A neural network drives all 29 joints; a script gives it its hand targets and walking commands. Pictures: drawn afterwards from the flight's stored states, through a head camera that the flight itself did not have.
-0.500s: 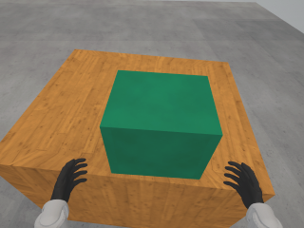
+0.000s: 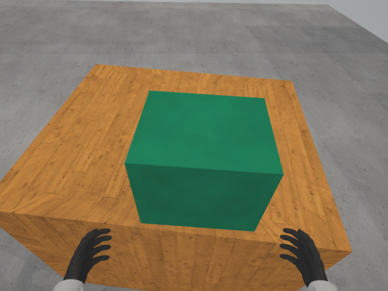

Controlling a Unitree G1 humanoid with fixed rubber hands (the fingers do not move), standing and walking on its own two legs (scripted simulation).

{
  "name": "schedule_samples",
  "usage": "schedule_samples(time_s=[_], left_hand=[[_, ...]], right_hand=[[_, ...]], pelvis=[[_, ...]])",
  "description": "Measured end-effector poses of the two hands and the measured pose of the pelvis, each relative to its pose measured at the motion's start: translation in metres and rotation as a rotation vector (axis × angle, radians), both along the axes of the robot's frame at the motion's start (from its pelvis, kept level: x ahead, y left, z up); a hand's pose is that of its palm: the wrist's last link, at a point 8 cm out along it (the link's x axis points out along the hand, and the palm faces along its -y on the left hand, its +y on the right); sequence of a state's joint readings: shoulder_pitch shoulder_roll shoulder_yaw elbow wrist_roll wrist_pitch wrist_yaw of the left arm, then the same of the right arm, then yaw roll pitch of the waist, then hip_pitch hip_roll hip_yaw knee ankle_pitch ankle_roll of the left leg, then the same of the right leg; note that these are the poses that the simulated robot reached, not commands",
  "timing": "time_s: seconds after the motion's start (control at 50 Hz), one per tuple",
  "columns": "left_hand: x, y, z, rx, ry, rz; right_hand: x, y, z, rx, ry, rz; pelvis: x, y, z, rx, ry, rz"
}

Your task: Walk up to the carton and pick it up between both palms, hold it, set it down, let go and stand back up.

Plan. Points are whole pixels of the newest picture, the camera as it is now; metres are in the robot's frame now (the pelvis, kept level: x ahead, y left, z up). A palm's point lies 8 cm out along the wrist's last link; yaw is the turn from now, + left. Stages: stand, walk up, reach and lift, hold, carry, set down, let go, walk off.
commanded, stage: set down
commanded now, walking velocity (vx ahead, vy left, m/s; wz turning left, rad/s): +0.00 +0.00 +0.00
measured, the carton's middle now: (202, 161) +0.44 -0.03 +0.02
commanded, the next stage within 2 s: let go in 0.30 s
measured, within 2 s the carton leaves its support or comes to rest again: neither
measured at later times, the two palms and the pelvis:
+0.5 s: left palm out of the picture +0.16 +0.23 -0.06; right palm out of the picture +0.15 -0.22 -0.07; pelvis +0.01 +0.00 +0.00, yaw -1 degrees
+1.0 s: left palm out of the picture +0.10 +0.24 -0.11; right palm out of the picture +0.09 -0.23 -0.12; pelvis +0.01 +0.00 +0.00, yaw +1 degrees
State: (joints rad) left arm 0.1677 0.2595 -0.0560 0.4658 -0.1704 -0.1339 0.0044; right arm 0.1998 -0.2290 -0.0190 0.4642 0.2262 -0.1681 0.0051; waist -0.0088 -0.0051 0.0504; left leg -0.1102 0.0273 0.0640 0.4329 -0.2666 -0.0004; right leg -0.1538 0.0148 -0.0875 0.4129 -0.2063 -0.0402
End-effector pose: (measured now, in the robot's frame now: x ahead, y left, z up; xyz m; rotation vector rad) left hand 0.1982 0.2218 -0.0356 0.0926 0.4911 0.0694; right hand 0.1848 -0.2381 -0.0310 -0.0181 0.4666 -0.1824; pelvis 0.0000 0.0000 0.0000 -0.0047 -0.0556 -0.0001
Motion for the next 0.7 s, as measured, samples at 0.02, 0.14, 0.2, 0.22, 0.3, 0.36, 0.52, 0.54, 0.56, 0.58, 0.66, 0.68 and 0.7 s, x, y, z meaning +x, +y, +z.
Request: schedule_samples(time_s=[0.02, 0.14, 0.2, 0.22, 0.3, 0.36, 0.52, 0.54, 0.56, 0.58, 0.66, 0.68, 0.7], left_hand=[[-0.002, 0.001, -0.002, 0.008, 0.008, 0.000], [-0.018, 0.007, -0.011, 0.011, 0.067, 0.047], [-0.025, 0.009, -0.015, 0.010, 0.094, 0.063], [-0.026, 0.009, -0.017, 0.012, 0.108, 0.063], [-0.029, 0.007, -0.023, 0.023, 0.150, 0.053], [-0.031, 0.006, -0.028, 0.030, 0.180, 0.044], [-0.038, 0.005, -0.030, 0.054, 0.219, 0.051], [-0.039, 0.005, -0.032, 0.055, 0.231, 0.049], [-0.041, 0.005, -0.033, 0.059, 0.244, 0.046], [-0.042, 0.005, -0.035, 0.057, 0.258, 0.046], [-0.044, 0.006, -0.041, 0.060, 0.294, 0.047], [-0.045, 0.005, -0.042, 0.061, 0.303, 0.045], [-0.045, 0.005, -0.043, 0.063, 0.311, 0.043]], right_hand=[[-0.001, 0.002, -0.003, -0.003, 0.011, 0.006], [-0.011, 0.011, -0.016, 0.003, 0.071, 0.031], [-0.013, 0.013, -0.016, 0.001, 0.076, 0.031], [-0.013, 0.013, -0.017, -0.005, 0.082, 0.033], [-0.015, 0.014, -0.022, -0.020, 0.109, 0.038], [-0.019, 0.015, -0.027, -0.025, 0.136, 0.045], [-0.035, 0.021, -0.040, -0.030, 0.196, 0.060], [-0.037, 0.021, -0.041, -0.030, 0.202, 0.057], [-0.038, 0.021, -0.042, -0.034, 0.209, 0.057], [-0.040, 0.020, -0.043, -0.036, 0.215, 0.056], [-0.042, 0.020, -0.044, -0.048, 0.231, 0.062], [-0.043, 0.020, -0.044, -0.054, 0.238, 0.066], [-0.043, 0.020, -0.045, -0.056, 0.243, 0.068]], pelvis=[[0.000, 0.000, 0.000, 0.000, -0.004, -0.002], [0.002, 0.000, 0.001, -0.002, -0.020, -0.004], [0.003, 0.000, 0.001, -0.002, -0.022, -0.002], [0.003, 0.000, 0.001, -0.002, -0.022, 0.000], [0.004, 0.000, 0.000, -0.001, -0.024, -0.002], [0.005, 0.000, 0.001, -0.001, -0.024, -0.006], [0.009, 0.001, 0.002, -0.003, -0.028, -0.012], [0.009, 0.001, 0.002, -0.003, -0.029, -0.012], [0.009, 0.000, 0.002, -0.003, -0.030, -0.011], [0.009, 0.000, 0.001, -0.002, -0.031, -0.011], [0.008, 0.000, 0.001, -0.001, -0.032, -0.015], [0.008, 0.000, 0.001, -0.001, -0.032, -0.016], [0.008, 0.000, 0.001, 0.000, -0.032, -0.017]])
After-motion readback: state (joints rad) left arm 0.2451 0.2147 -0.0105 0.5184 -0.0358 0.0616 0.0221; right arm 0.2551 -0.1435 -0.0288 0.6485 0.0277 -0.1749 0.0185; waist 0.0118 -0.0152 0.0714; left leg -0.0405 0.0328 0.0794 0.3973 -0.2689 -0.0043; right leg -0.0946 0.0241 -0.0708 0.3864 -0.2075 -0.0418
